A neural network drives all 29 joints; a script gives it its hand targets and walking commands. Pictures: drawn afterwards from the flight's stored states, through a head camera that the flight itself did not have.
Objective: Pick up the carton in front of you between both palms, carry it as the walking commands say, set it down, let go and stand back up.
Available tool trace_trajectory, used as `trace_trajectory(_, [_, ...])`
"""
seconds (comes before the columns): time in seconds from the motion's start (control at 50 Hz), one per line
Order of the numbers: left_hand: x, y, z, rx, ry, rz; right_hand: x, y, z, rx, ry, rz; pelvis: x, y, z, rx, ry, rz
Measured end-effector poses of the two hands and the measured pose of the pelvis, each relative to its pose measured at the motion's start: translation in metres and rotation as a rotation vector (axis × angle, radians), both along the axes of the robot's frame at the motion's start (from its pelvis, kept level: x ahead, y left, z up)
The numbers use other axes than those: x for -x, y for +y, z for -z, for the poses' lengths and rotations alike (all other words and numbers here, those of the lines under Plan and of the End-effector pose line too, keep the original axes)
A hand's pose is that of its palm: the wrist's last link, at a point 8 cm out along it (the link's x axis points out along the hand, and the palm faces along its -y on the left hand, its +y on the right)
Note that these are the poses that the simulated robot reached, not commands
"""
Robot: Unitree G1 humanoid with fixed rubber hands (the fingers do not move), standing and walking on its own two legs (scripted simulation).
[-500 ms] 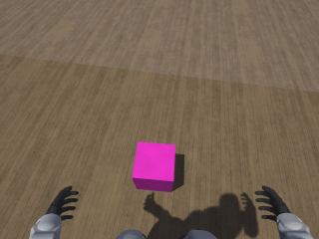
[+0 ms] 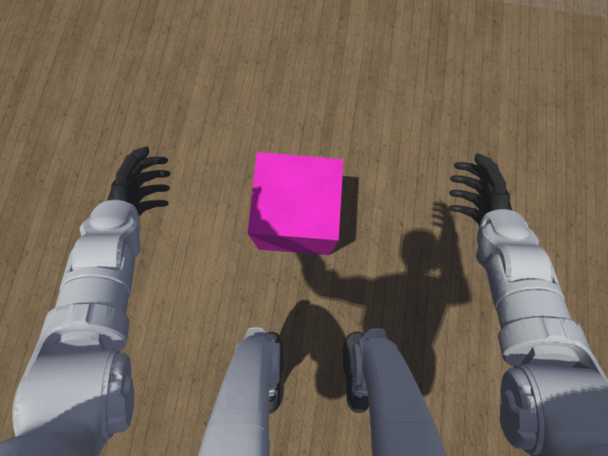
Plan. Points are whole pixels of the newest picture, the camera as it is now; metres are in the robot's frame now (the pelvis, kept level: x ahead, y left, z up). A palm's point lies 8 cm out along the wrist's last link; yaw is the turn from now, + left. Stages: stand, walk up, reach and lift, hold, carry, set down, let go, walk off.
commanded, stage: reach and lift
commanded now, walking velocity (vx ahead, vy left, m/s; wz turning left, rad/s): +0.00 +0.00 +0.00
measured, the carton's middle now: (296, 208) +0.53 +0.03 -0.57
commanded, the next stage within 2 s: none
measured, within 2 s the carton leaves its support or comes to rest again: neither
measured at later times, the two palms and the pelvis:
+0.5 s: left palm (178, 119) +0.56 +0.22 -0.15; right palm (413, 141) +0.53 -0.16 -0.16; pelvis -0.01 +0.01 -0.04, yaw -2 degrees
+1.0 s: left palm (210, 189) +0.53 +0.22 -0.40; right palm (383, 196) +0.51 -0.16 -0.40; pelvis -0.04 -0.02 -0.24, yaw -2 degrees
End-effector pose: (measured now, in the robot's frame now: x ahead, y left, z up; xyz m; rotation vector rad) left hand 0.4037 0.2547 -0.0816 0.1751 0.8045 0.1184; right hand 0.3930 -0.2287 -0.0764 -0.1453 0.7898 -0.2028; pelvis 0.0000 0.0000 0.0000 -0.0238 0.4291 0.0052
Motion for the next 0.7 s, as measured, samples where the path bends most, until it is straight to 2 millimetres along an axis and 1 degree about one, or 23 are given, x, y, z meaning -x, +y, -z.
trace_trajectory(0.12, [-0.046, -0.010, 0.012, 0.044, -0.038, 0.003, -0.038, 0.022, 0.019, -0.042, -0.035, 0.033, 0.021, 0.005, 0.018, 0.004, 0.086, 0.007])
trace_trajectory(0.2, [-0.076, -0.018, 0.020, 0.073, -0.069, 0.014, -0.064, 0.038, 0.029, -0.058, -0.060, 0.046, 0.028, 0.007, 0.026, 0.004, 0.143, 0.006])
trace_trajectory(0.32, [-0.127, -0.026, 0.028, 0.113, -0.144, 0.016, -0.112, 0.056, 0.038, -0.076, -0.131, 0.053, 0.030, 0.008, 0.036, 0.009, 0.225, 0.009])
trace_trajectory(0.36, [-0.141, -0.028, 0.031, 0.117, -0.164, 0.023, -0.124, 0.061, 0.043, -0.080, -0.148, 0.052, 0.028, 0.008, 0.037, 0.010, 0.256, 0.010])
trace_trajectory(0.4, [-0.152, -0.030, 0.038, 0.119, -0.176, 0.032, -0.132, 0.066, 0.052, -0.087, -0.151, 0.050, 0.023, 0.008, 0.038, 0.011, 0.289, 0.012])
trace_trajectory(0.46, [-0.159, -0.033, 0.054, 0.118, -0.173, 0.040, -0.138, 0.070, 0.067, -0.096, -0.158, 0.046, 0.015, 0.008, 0.039, 0.014, 0.335, 0.012])
trace_trajectory(0.56, [-0.158, -0.040, 0.088, 0.120, -0.158, 0.028, -0.137, 0.069, 0.100, -0.104, -0.151, 0.050, 0.003, 0.006, 0.047, 0.021, 0.401, 0.004])
trace_trajectory(0.64, [-0.150, -0.044, 0.124, 0.117, -0.132, 0.009, -0.134, 0.065, 0.134, -0.101, -0.144, 0.047, 0.000, 0.001, 0.066, 0.023, 0.452, -0.001])
trace_trajectory(0.7, [-0.145, -0.045, 0.155, 0.111, -0.118, -0.010, -0.134, 0.063, 0.164, -0.107, -0.135, 0.045, 0.000, -0.003, 0.090, 0.020, 0.480, -0.002])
